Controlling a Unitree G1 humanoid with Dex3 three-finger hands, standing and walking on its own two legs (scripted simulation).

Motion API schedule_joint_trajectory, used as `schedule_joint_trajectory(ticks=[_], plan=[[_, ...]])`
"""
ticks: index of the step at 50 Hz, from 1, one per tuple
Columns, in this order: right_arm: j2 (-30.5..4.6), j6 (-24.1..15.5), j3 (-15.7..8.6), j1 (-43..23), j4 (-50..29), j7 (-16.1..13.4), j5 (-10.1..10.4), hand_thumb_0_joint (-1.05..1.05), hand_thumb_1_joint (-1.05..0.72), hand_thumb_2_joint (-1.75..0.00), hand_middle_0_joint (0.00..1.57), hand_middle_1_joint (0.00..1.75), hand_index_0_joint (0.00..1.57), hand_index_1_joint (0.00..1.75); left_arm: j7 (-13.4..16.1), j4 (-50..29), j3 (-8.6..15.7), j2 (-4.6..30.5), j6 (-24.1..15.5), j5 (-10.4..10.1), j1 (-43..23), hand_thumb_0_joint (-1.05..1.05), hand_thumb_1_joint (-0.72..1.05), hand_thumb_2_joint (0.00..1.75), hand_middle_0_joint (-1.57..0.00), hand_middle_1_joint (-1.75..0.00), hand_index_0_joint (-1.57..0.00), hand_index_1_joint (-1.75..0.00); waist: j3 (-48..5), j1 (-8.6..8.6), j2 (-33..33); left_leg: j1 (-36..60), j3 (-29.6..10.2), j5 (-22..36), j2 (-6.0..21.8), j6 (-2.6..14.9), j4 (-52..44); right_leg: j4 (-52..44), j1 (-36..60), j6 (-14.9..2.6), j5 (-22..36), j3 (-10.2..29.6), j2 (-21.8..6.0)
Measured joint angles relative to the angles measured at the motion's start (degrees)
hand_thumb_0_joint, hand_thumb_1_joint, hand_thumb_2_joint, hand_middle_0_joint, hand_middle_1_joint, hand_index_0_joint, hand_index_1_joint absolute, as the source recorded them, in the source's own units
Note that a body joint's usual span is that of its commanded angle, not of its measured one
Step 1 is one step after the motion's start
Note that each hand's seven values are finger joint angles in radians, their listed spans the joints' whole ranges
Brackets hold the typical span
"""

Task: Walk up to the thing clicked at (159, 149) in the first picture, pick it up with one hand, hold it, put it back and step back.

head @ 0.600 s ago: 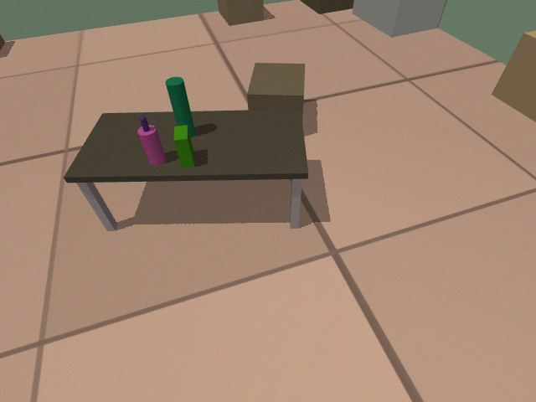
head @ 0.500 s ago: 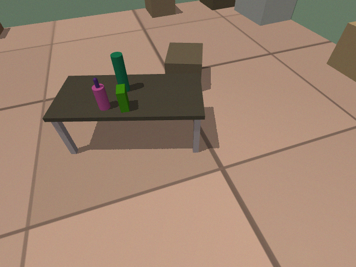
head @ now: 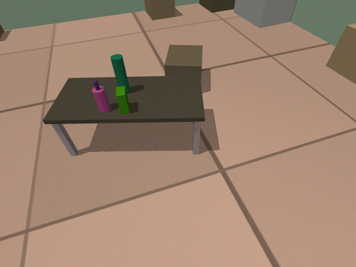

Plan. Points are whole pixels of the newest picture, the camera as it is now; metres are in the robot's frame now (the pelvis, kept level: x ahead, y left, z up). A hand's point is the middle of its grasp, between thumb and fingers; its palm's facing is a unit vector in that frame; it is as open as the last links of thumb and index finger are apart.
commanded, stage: stand
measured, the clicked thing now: (100, 95) +1.09 +0.48 -0.30
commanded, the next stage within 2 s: walk up in 0.52 s
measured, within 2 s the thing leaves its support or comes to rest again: neither
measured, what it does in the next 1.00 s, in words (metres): steps to the left: left foot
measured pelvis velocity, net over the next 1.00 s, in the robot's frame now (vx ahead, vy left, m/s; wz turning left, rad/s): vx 0.10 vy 0.12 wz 0.25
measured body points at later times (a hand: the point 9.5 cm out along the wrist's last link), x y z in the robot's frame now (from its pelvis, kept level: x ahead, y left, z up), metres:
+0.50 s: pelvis +0.01 +0.00 +0.00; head +0.02 +0.00 +0.45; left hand +0.07 +0.30 -0.13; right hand +0.08 -0.30 -0.13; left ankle +0.01 +0.12 -0.75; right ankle +0.00 -0.12 -0.75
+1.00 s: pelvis +0.10 +0.12 -0.03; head +0.12 +0.13 +0.42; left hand +0.09 +0.48 -0.13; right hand +0.23 -0.18 -0.14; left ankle +0.10 +0.25 -0.75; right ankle +0.09 -0.03 -0.69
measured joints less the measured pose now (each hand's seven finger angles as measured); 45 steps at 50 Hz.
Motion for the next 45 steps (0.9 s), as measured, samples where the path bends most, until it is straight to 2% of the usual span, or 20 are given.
schedule_joint_trajectory(ticks=[26,27,29,32,34,38,41,42,44,45], plan=[[-0.1,-0.1,0.1,0.6,0.2,0.0,0.0,0.00,-0.91,-0.90,0.20,0.30,0.20,0.30,-0.1,0.0,0.0,0.1,0.1,0.0,0.7,0.00,0.91,0.90,-0.20,-0.30,-0.21,-0.30,0.3,0.00,-0.1,0.1,0.1,-0.1,-0.3,0.17,-0.5,0.0,-0.2,0.16,-0.4,0.1,-0.3],[-0.3,0.4,-0.5,1.0,-0.9,0.6,-0.5,0.00,-0.91,-0.90,0.20,0.30,0.20,0.30,-0.3,-0.6,0.5,0.0,-0.1,-0.1,0.8,0.00,0.91,0.90,-0.20,-0.30,-0.21,-0.30,0.2,-0.30,0.2,-1.0,-0.5,-1.1,-0.3,0.60,1.2,0.5,-0.5,0.02,-0.9,-0.5,-0.3],[-1.2,1.8,-2.0,2.7,-3.5,2.4,-1.8,0.00,-0.91,-0.90,0.20,0.30,0.20,0.30,-0.3,-2.6,2.2,0.0,-1.3,0.4,1.6,0.00,0.91,0.90,-0.21,-0.30,-0.21,-0.30,0.0,-0.69,1.1,-5.7,-1.3,-8.3,-0.2,1.84,11.2,2.0,-0.9,-0.20,-2.3,-2.3,-0.3],[-2.8,3.8,-3.8,4.7,-6.2,4.6,-3.2,0.00,-0.91,-0.90,0.20,0.30,0.20,0.30,0.5,-5.7,3.9,0.8,-2.5,1.2,3.6,0.00,0.90,0.90,-0.21,-0.30,-0.21,-0.30,-0.6,0.00,1.5,-14.2,-0.3,-12.1,0.8,1.34,27.2,2.4,-0.6,-0.43,-3.4,-4.2,-1.4],[-4.0,4.1,-5.1,5.6,-7.8,5.9,-3.3,0.00,-0.91,-0.90,0.20,0.30,0.20,0.30,0.9,-6.8,4.5,1.7,-2.8,1.6,4.6,0.00,0.90,0.90,-0.21,-0.30,-0.21,-0.30,-0.2,-0.05,2.0,-17.8,-0.3,-11.3,2.8,0.39,31.0,1.9,0.7,0.06,-3.9,-5.5,-2.2],[-5.7,4.1,-6.9,6.5,-10.1,7.5,-3.2,0.01,-0.91,-0.90,0.20,0.30,0.20,0.30,0.8,-8.3,5.6,4.5,-3.1,2.1,6.2,0.00,0.90,0.90,-0.21,-0.30,-0.21,-0.30,1.3,-0.08,2.1,-19.9,-0.7,-8.2,7.0,-0.49,25.8,3.6,2.7,1.91,-6.6,-7.6,-4.5],[-6.4,3.5,-7.6,6.8,-10.9,7.9,-2.8,0.01,-0.91,-0.90,0.20,0.30,0.20,0.30,0.5,-9.0,6.0,6.4,-2.9,2.2,7.1,0.00,0.90,0.90,-0.21,-0.30,-0.21,-0.30,1.6,0.00,1.5,-18.2,0.8,-4.8,8.2,-0.08,20.1,8.4,3.0,3.55,-10.8,-8.8,-7.2],[-6.7,3.2,-7.8,7.1,-11.3,7.9,-2.6,0.01,-0.91,-0.90,0.20,0.30,0.20,0.30,0.4,-9.1,6.0,6.9,-2.7,2.2,7.6,0.00,0.90,0.90,-0.21,-0.30,-0.21,-0.30,1.3,-0.04,1.3,-16.9,1.7,-4.7,7.9,0.20,18.8,11.2,2.6,3.51,-13.0,-8.9,-8.4],[-6.3,2.3,-8.2,6.8,-11.9,7.3,-2.5,0.00,-0.91,-0.90,0.20,0.30,0.20,0.30,0.5,-9.2,6.1,8.1,-2.0,2.1,8.2,0.00,0.90,0.90,-0.21,-0.30,-0.21,-0.30,1.5,-0.23,-1.2,-16.5,3.6,-5.3,5.1,-0.81,21.4,21.6,-0.6,0.97,-17.1,-6.7,-12.2],[-5.9,1.8,-8.1,6.8,-12.5,6.8,-2.2,0.00,-0.91,-0.90,0.20,0.30,0.20,0.30,0.6,-9.0,6.0,8.3,-1.4,1.6,8.1,0.01,0.91,0.90,-0.21,-0.30,-0.21,-0.30,1.8,-0.85,-1.6,-16.7,3.7,-6.8,4.1,-0.75,23.3,28.8,-3.4,0.04,-19.1,-3.8,-11.8]])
